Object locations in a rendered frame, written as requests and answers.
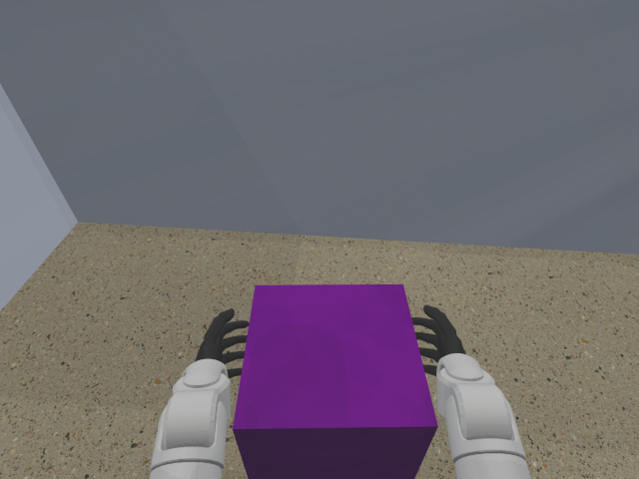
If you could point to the robot left forearm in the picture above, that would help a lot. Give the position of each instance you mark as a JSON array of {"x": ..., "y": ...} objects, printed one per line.
[{"x": 192, "y": 431}]

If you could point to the right robot hand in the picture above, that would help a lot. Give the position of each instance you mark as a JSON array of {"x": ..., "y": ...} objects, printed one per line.
[{"x": 445, "y": 340}]

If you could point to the left robot hand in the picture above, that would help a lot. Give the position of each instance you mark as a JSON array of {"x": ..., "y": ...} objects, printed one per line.
[{"x": 213, "y": 345}]

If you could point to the robot right forearm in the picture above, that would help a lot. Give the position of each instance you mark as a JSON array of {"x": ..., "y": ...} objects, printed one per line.
[{"x": 482, "y": 432}]

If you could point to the carton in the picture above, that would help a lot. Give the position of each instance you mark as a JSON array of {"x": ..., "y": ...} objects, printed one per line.
[{"x": 332, "y": 385}]

